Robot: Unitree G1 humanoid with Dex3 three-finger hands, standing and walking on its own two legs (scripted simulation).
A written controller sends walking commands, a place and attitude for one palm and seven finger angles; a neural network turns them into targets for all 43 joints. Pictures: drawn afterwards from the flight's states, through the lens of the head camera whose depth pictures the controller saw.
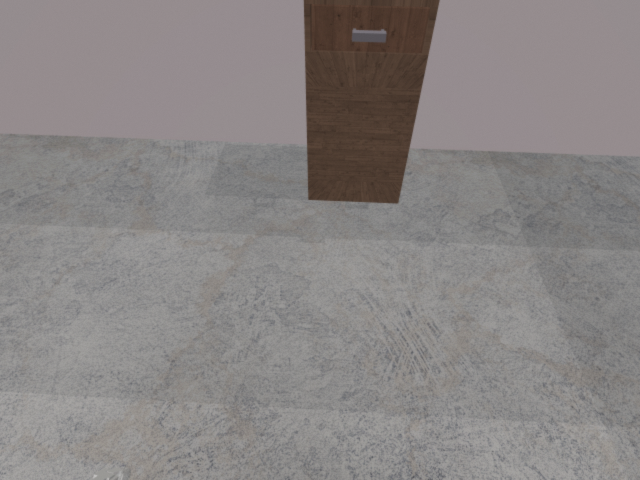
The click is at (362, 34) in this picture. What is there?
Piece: drawer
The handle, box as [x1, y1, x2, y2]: [352, 28, 386, 42]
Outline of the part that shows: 352,30 352,41 385,42 386,33 383,29 381,29 380,31 356,30 355,28 353,28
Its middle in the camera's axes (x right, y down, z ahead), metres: +0.16 -0.68 +1.29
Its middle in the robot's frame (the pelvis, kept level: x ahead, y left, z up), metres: +1.43 -0.09 +0.01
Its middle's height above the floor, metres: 0.78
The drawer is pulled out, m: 0.00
